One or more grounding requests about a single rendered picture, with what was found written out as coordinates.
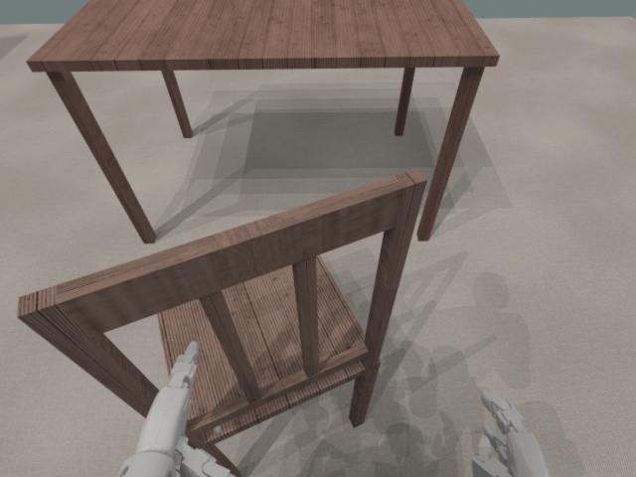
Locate right robot hand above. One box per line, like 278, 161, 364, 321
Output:
472, 390, 552, 477

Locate table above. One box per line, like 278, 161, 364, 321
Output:
26, 0, 500, 243

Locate left robot hand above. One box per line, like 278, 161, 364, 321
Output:
135, 341, 237, 477

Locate left robot forearm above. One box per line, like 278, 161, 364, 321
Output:
117, 451, 176, 477

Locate chair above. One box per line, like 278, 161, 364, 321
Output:
17, 169, 427, 477

